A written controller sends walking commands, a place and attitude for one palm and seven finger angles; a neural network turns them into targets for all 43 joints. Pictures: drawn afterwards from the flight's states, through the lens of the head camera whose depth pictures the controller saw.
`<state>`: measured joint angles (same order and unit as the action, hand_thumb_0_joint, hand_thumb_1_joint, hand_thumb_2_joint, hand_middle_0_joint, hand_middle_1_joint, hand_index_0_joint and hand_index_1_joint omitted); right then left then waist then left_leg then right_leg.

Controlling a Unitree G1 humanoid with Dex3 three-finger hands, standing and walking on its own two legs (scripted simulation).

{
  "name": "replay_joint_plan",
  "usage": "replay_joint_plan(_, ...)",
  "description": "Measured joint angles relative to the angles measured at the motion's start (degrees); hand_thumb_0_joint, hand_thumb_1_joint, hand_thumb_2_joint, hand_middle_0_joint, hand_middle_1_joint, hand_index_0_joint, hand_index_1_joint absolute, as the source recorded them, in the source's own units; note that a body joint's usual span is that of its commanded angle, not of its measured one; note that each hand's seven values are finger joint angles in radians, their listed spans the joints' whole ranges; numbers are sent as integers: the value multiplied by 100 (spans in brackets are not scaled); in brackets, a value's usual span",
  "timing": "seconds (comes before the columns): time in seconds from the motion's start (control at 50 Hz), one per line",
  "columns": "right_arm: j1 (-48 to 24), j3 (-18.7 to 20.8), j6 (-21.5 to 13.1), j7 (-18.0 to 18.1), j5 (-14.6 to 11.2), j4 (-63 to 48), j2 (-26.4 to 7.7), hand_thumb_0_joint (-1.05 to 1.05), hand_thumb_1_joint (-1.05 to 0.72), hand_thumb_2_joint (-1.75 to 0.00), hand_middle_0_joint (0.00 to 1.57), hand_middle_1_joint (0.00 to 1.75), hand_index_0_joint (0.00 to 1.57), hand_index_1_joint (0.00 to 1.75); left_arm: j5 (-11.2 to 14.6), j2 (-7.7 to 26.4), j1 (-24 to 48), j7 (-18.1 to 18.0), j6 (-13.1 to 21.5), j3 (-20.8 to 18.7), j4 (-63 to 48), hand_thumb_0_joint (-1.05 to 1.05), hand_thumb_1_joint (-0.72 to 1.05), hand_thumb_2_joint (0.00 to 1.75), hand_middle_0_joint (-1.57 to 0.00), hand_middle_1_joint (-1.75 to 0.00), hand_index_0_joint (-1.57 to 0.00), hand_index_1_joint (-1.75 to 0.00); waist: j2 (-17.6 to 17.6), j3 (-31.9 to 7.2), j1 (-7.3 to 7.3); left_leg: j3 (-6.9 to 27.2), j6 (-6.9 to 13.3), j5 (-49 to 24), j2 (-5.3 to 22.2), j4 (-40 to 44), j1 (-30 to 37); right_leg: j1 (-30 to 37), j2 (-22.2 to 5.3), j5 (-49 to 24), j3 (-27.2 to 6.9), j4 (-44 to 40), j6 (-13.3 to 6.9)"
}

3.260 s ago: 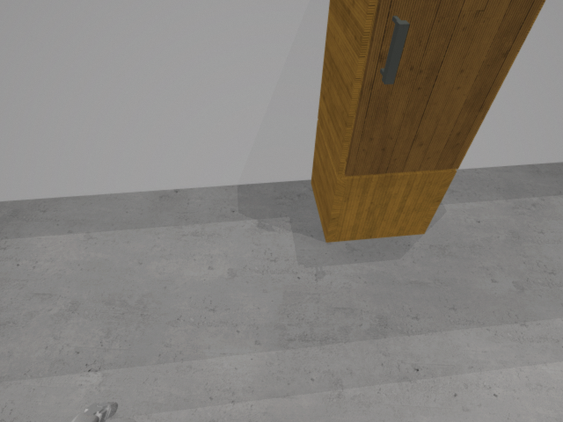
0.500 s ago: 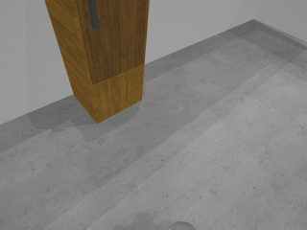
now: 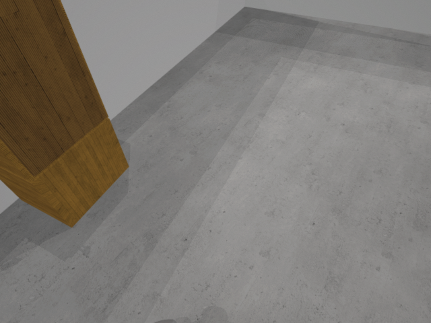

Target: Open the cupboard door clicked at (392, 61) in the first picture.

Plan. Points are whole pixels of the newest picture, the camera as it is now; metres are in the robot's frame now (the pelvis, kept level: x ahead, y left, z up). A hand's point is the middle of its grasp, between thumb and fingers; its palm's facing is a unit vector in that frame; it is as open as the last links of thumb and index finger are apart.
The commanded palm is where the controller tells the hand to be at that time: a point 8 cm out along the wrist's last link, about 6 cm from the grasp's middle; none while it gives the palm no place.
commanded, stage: walk to a spot facing it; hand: left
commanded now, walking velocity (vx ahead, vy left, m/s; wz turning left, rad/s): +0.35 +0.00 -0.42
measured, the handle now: out of the picture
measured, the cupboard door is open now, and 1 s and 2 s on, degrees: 0 0 0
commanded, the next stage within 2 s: turn to face it in 1.16 s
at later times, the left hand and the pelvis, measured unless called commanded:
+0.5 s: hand (119, 270) +0.27 +0.25 -0.18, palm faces -0.15 -0.98 -0.16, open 7.4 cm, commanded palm none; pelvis +0.21 +0.07 +0.00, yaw -14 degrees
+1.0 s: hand (207, 169) +0.60 +0.06 -0.18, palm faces -0.45 -0.88 -0.14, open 7.4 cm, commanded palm none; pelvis +0.42 -0.04 -0.02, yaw -27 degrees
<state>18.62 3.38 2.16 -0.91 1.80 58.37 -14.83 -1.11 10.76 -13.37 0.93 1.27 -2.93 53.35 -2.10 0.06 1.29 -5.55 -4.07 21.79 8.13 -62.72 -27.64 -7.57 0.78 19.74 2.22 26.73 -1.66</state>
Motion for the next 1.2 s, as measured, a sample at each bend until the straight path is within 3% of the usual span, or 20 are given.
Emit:
replay_joint_plan(0.14, -744, -7, -170, -82, -38, -472, 137, 1, -91, -90, 20, 30, 20, 29, -37, -65, -605, -17, 77, 75, 458, 0, 91, 90, -20, -30, -20, -30, 77, 163, -114, 115, -95, -894, 16, 825, -752, 697, 62, 31, -376, -624, 58)
replay_joint_plan(0.26, -1180, -110, -335, -110, -68, -673, 308, 0, -91, -90, 20, 30, 20, 29, -53, -15, -981, -62, 54, 27, 719, 0, 90, 90, -20, -30, -20, -30, 274, 317, -387, -21, 134, -1025, -280, 2380, -231, 1026, -8, 638, -674, -360, 261)
replay_joint_plan(0.3, -1261, -153, -499, -51, -31, -718, 381, 0, -91, -90, 20, 30, 20, 30, -6, 34, -1018, -52, -4, -41, 833, 0, 90, 90, -20, -30, -20, -30, 408, 404, -371, -142, 421, -1182, -371, 2436, -16, 655, -71, 979, -740, 821, 198)
replay_joint_plan(0.36, -1212, -241, -577, 28, -28, -672, 490, 0, -91, -90, 20, 30, 20, 30, 30, 122, -833, -17, -122, -105, 906, 1, 91, 90, -20, -30, -20, -30, 492, 502, -377, -419, 720, -679, -296, 2188, 293, -551, 24, 807, -674, 3592, 46)
replay_joint_plan(0.4, -1027, -246, -570, 79, -32, -570, 560, 0, -91, -90, 20, 30, 20, 30, -14, 180, -666, 38, -154, -153, 859, 1, 91, 90, -20, -30, -20, -30, 488, 460, -329, -553, 736, -654, -300, 2531, 679, -1223, -88, 301, -382, 4461, 40)
replay_joint_plan(0.44, -776, -238, -581, 122, -37, -419, 618, 0, -91, -90, 20, 30, 20, 30, -53, 224, -466, 75, -180, -198, 724, 1, 91, 90, -20, -30, -20, -30, 463, 395, -298, -644, 737, -724, -337, 2954, 1037, -1761, -224, -106, -179, 4688, 70)
replay_joint_plan(0.58, 8, -71, -595, 213, -88, 91, 536, 0, -94, -90, 20, 30, 20, 30, -109, 161, 2, 112, -256, -304, 310, 0, 91, 90, -19, -30, -19, -30, 409, 104, -204, -1051, 765, -699, -528, 3957, 1929, -2928, -562, -1218, -163, 4406, 257)
replay_joint_plan(0.7, 495, -83, -635, 203, -76, 317, 636, 0, -92, -90, 20, 30, 20, 29, -129, 47, 302, 158, -349, -262, 296, 0, 91, 90, -19, -30, -19, -30, 365, 126, -2, -1376, 661, -393, -564, 4313, 2555, -2953, -755, -1384, 27, 3233, 362)
replay_joint_plan(0.8, 787, -135, -619, 178, -18, 451, 750, 0, -92, -90, 20, 30, 20, 29, -113, -70, 644, 175, -343, -166, 291, 0, 91, 90, -19, -30, -19, -30, 293, 320, 233, -1641, 430, 31, -432, 4313, 3018, -2579, -650, -1063, 374, 1899, 220)
replay_joint_plan(0.88, 1001, -150, -542, 155, -19, 568, 798, 0, -91, -90, 20, 30, 20, 30, -115, -150, 887, 173, -184, -91, 200, 0, 91, 90, -19, -30, -19, -30, 160, 466, 320, -1840, 167, 601, -101, 3728, 3210, -2060, -274, -672, 715, 1016, -90)
replay_joint_plan(0.92, 1110, -170, -463, 109, -78, 633, 868, 0, -91, -90, 20, 30, 20, 30, -125, -119, 910, 159, 12, -79, 147, 0, 91, 90, -19, -30, -20, -30, 233, 466, 232, -1692, 136, 636, 182, 2333, 2825, -1758, -164, -1056, 791, 781, -295)
replay_joint_plan(0.98, 777, -153, -316, 112, -151, 622, 839, 1, -91, -90, 20, 30, 20, 30, -10, -131, 832, 55, 162, -60, 165, 0, 91, 90, -20, -30, -20, -30, 240, 580, 131, -444, 147, 653, 109, -528, 1542, -1547, -44, -523, 699, 1161, -365)
replay_joint_plan(1.02, 465, -114, -292, 127, -135, 481, 772, 1, -91, -90, 20, 30, 20, 30, 20, -137, 643, 0, 165, -42, 254, 0, 91, 90, -20, -30, -20, -30, 235, 529, 87, -68, 144, 291, 68, -1243, 812, -1192, 21, -426, 616, 881, -289)
replay_joint_plan(1.06, 116, -74, -293, 146, -94, 267, 687, 1, -91, -90, 20, 30, 20, 29, 58, -110, 435, -109, 210, -138, 328, -1, 93, 90, -20, -30, -20, -30, 194, 433, 43, 101, 130, 29, 126, -1138, 213, -884, 77, -501, 522, 519, -220)
replay_joint_plan(1.12, -387, -28, -322, 134, -59, -84, 565, 1, -91, -90, 20, 30, 20, 29, -17, 14, 170, -143, 196, -143, 484, -2, 94, 90, -20, -30, -20, -30, 106, 284, 21, 157, 58, -265, 213, -271, -358, -555, 99, -517, 380, 142, -190)
replay_joint_plan(1.2, -885, -27, -379, 52, -56, -386, 486, 0, -92, -90, 19, 30, 19, 29, -43, 84, -104, -104, 155, -119, 641, -2, 93, 90, -20, -30, -20, -30, 26, 183, -77, 106, 0, -806, 208, 1202, -474, -236, 95, -357, 230, -28, -54)
